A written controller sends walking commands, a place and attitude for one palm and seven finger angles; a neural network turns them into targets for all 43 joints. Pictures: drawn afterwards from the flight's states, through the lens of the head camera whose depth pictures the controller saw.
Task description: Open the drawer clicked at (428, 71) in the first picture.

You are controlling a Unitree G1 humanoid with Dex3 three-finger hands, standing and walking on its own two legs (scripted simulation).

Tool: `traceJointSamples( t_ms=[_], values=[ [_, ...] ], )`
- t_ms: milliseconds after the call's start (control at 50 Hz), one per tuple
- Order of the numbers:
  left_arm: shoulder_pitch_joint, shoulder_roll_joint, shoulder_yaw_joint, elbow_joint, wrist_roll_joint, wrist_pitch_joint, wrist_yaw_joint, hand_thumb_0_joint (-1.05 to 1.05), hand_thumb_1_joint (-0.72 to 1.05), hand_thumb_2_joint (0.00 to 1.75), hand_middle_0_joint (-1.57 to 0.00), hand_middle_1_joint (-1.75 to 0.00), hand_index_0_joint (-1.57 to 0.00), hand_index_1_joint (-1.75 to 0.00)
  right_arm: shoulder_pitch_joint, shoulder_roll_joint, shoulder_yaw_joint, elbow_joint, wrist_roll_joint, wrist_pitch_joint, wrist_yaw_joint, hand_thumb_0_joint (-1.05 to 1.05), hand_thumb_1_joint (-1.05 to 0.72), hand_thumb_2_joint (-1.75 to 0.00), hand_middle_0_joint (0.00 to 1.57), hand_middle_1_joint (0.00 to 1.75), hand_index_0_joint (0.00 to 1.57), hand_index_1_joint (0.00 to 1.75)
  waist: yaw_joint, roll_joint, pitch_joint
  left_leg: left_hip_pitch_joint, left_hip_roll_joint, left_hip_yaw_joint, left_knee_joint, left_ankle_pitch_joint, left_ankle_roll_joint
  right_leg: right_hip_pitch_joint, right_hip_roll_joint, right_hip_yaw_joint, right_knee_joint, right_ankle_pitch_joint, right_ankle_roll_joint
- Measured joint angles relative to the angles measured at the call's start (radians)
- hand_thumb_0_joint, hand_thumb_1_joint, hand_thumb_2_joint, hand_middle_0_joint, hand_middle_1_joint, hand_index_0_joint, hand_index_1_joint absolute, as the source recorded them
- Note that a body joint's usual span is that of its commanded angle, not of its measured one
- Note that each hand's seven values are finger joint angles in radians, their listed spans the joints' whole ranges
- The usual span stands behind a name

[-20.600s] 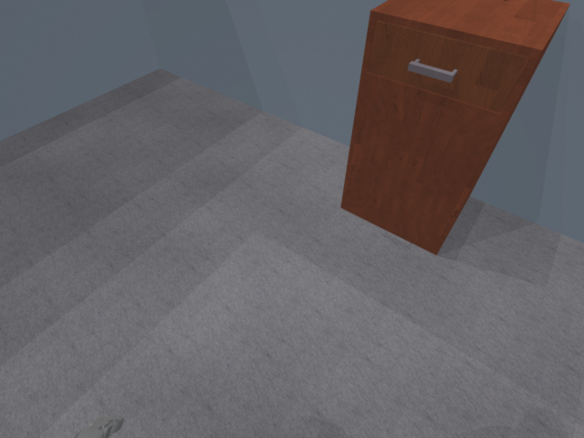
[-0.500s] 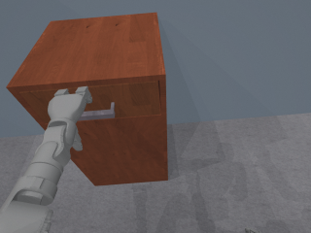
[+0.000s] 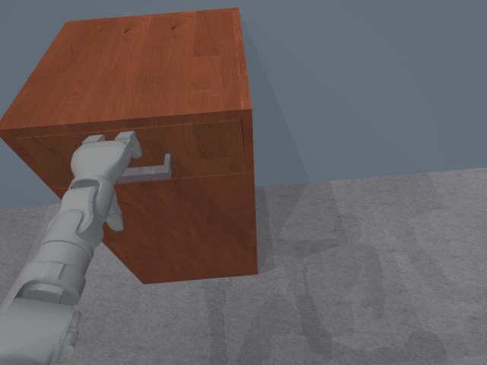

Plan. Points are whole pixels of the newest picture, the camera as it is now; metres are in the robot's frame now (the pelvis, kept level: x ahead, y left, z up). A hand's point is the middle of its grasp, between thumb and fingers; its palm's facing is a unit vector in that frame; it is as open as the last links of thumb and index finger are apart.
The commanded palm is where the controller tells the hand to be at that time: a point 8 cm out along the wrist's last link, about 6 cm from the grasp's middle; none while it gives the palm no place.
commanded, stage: re-aim the fingers above the handle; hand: left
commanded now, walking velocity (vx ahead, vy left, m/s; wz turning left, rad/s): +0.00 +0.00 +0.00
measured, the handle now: (139, 167) +0.49 +0.24 +0.01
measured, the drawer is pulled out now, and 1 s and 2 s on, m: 0.00 0.00 0.00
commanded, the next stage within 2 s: lower the fingers behind the handle in 0.16 s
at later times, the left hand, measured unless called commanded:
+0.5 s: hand (115, 196) +0.40 +0.25 +0.04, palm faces -0.17 -0.03 -0.99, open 13.8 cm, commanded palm +0.39 +0.25 +0.11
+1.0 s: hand (121, 191) +0.42 +0.25 +0.03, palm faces -0.08 -0.01 -1.00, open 13.9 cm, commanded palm +0.39 +0.25 +0.08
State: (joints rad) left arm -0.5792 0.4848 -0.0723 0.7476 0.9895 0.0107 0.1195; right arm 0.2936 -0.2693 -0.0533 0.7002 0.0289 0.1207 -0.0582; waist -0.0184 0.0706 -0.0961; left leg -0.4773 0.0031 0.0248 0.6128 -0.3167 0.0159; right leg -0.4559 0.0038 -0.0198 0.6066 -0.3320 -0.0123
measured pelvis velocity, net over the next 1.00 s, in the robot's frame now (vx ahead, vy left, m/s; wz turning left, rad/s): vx -0.01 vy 0.01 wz -0.01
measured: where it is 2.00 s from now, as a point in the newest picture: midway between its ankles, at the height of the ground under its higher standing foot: outside the picture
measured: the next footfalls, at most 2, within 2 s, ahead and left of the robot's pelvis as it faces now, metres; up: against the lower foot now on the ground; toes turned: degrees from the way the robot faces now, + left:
none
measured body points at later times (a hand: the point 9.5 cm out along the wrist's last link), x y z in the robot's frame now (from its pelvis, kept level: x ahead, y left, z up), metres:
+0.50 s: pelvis -0.01 +0.00 +0.00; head +0.04 -0.01 +0.45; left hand +0.40 +0.25 +0.10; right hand +0.09 -0.27 -0.13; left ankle -0.01 +0.11 -0.73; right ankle -0.03 -0.11 -0.73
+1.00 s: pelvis -0.01 +0.01 -0.01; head +0.05 -0.01 +0.44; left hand +0.41 +0.25 +0.08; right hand +0.05 -0.26 -0.14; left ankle -0.01 +0.11 -0.73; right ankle -0.03 -0.11 -0.73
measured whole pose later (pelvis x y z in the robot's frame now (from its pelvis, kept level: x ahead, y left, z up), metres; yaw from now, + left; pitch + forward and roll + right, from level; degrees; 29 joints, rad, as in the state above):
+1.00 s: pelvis -0.01 +0.01 -0.01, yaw +0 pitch +13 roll -1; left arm -0.60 0.47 -0.06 0.85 1.05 -0.03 0.22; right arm 0.32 -0.25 -0.05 0.71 0.02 0.11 -0.06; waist -0.04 0.05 -0.12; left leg -0.57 0.00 0.03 0.69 -0.34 0.02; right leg -0.54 0.00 -0.02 0.67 -0.35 -0.01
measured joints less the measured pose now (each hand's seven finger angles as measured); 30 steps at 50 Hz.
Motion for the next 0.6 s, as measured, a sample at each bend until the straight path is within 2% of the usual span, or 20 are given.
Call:
traceJointSamples(
  t_ms=[80, 120, 160, 220, 280, 340, 400, 460, 500, 560, 600],
  values=[
    [0.043, -0.025, -0.009, -0.073, -0.001, -0.071, 0.0, 0.0, -0.49, 0.3, -0.32, -1.2, -0.32, -1.2, 0.018, -0.004, -0.012, 0.006, -0.002, 0.0, -0.002, 0.01, -0.9, -0.89, 0.2, 0.3, 0.2, 0.3, -0.004, -0.003, 0.001, 0.006, 0.0, 0.0, 0.004, -0.005, 0.001, 0.007, 0.0, 0.0, 0.001, -0.003, 0.001],
    [0.053, -0.036, 0.01, -0.087, 0.013, -0.105, 0.029, 0.0, -0.49, 0.3, -0.32, -1.2, -0.32, -1.2, 0.012, -0.004, -0.013, 0.01, -0.004, -0.001, -0.002, 0.01, -0.9, -0.89, 0.2, 0.3, 0.2, 0.3, -0.007, -0.006, 0.002, 0.004, 0.002, 0.005, 0.009, -0.007, 0.001, 0.002, 0.001, 0.005, 0.008, -0.004, 0.001],
    [0.049, -0.036, 0.034, -0.078, 0.03, -0.113, 0.069, 0.0, -0.49, 0.3, -0.32, -1.2, -0.32, -1.2, 0.001, -0.001, -0.012, 0.011, -0.004, -0.003, 0.0, 0.01, -0.9, -0.9, 0.2, 0.3, 0.2, 0.3, -0.012, -0.01, 0.004, -0.001, 0.003, 0.011, 0.013, -0.008, 0.0, -0.006, 0.002, 0.011, 0.016, -0.005, 0.0],
    [0.03, -0.022, 0.066, -0.047, 0.05, -0.081, 0.122, 0.0, -0.49, 0.3, -0.32, -1.2, -0.32, -1.2, -0.016, 0.005, -0.01, 0.012, -0.003, -0.01, 0.004, 0.01, -0.9, -0.9, 0.2, 0.3, 0.2, 0.3, -0.013, -0.011, 0.006, -0.007, 0.005, 0.018, 0.014, -0.005, 0.0, -0.018, 0.005, 0.018, 0.021, -0.002, -0.001],
    [0.019, 0.001, 0.077, -0.013, 0.049, -0.015, 0.137, 0.0, -0.49, 0.3, -0.32, -1.2, -0.32, -1.2, -0.024, 0.008, -0.006, 0.009, 0.002, -0.014, 0.011, 0.01, -0.9, -0.9, 0.2, 0.3, 0.2, 0.3, -0.007, -0.003, 0.001, -0.007, 0.007, 0.022, 0.005, 0.001, 0.0, -0.019, 0.006, 0.022, 0.013, 0.006, 0.0],
    [0.003, 0.018, 0.05, 0.044, 0.026, 0.048, 0.1, 0.0, -0.49, 0.3, -0.32, -1.2, -0.32, -1.2, -0.028, 0.007, 0.004, 0.008, 0.012, -0.015, 0.01, 0.01, -0.9, -0.9, 0.2, 0.3, 0.2, 0.3, -0.001, 0.003, -0.004, 0.001, 0.003, 0.016, -0.007, 0.008, 0.001, -0.009, 0.003, 0.017, 0.0, 0.011, 0.002],
    [-0.011, 0.025, 0.01, 0.085, 0.003, 0.058, 0.023, 0.0, -0.49, 0.3, -0.32, -1.2, -0.31, -1.2, -0.031, 0.005, 0.015, 0.002, 0.015, -0.016, 0.001, 0.01, -0.9, -0.89, 0.2, 0.3, 0.2, 0.3, 0.0, -0.001, 0.0, 0.007, -0.001, 0.005, -0.011, 0.013, 0.002, 0.004, -0.001, 0.005, -0.007, 0.012, 0.003],
    [-0.008, 0.02, -0.023, 0.059, -0.004, -0.008, -0.039, 0.0, -0.49, 0.3, -0.32, -1.2, -0.32, -1.2, -0.029, 0.004, 0.011, -0.013, 0.006, -0.024, -0.013, 0.01, -0.9, -0.89, 0.21, 0.3, 0.2, 0.3, 0.002, -0.012, 0.011, 0.0, -0.006, -0.009, 0.0, 0.012, 0.003, 0.005, -0.005, -0.009, -0.003, 0.009, 0.003],
    [-0.001, 0.008, -0.033, 0.018, 0.004, -0.079, -0.044, 0.0, -0.49, 0.3, -0.32, -1.2, -0.32, -1.2, -0.029, 0.002, 0.003, -0.02, -0.003, -0.031, -0.019, 0.01, -0.9, -0.89, 0.21, 0.3, 0.2, 0.3, 0.005, -0.018, 0.015, -0.016, -0.008, -0.013, 0.017, 0.006, 0.004, -0.006, -0.008, -0.014, 0.01, 0.003, 0.003],
    [0.002, -0.019, -0.022, -0.032, 0.028, -0.175, 0.007, 0.0, -0.49, 0.3, -0.32, -1.2, -0.32, -1.2, -0.034, 0.0, -0.01, -0.023, -0.011, -0.038, -0.017, 0.01, -0.9, -0.89, 0.21, 0.3, 0.2, 0.3, 0.005, -0.024, 0.014, -0.051, -0.009, -0.014, 0.051, -0.007, 0.006, -0.04, -0.009, -0.014, 0.041, -0.008, 0.005],
    [-0.006, -0.037, 0.001, -0.035, 0.049, -0.201, 0.072, 0.0, -0.49, 0.3, -0.33, -1.2, -0.32, -1.2, -0.04, 0.001, -0.014, -0.019, -0.015, -0.041, -0.009, 0.01, -0.9, -0.89, 0.2, 0.3, 0.2, 0.3, 0.001, -0.025, 0.008, -0.08, -0.008, -0.009, 0.075, -0.017, 0.007, -0.071, -0.009, -0.01, 0.064, -0.016, 0.006]
  ],
)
